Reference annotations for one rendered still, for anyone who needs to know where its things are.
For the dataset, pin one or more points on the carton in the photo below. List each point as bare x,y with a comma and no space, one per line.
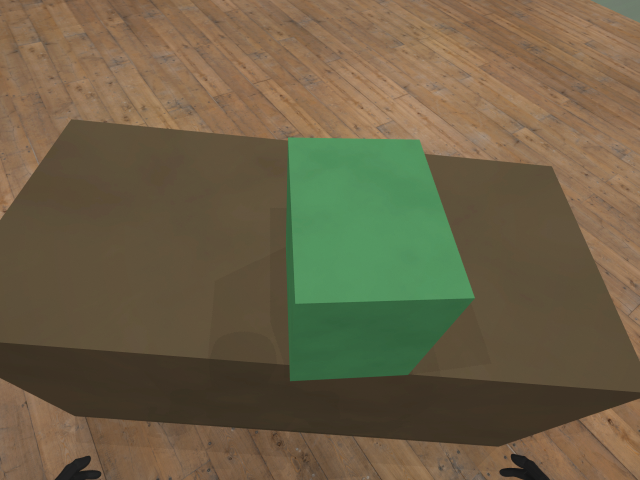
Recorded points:
374,276

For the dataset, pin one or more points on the pedestal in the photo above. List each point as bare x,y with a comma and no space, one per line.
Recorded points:
143,277

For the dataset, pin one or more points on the right robot hand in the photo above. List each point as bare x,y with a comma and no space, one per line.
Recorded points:
530,470

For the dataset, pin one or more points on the left robot hand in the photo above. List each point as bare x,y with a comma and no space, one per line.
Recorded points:
73,471

